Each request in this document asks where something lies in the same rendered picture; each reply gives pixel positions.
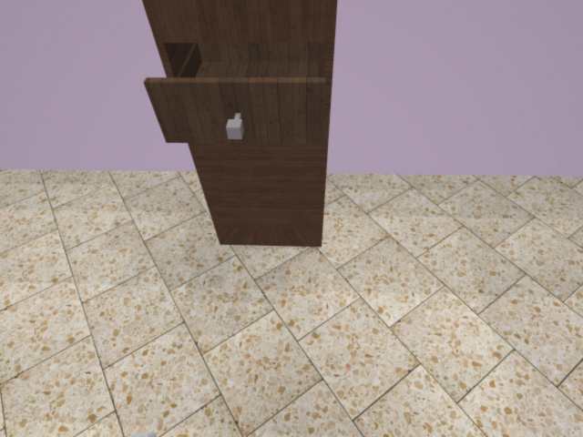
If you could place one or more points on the drawer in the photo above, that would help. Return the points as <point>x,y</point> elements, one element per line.
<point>277,87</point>

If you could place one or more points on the cabinet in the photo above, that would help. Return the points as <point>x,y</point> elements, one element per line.
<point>257,194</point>

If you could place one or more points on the handle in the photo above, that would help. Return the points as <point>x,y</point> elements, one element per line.
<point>235,127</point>

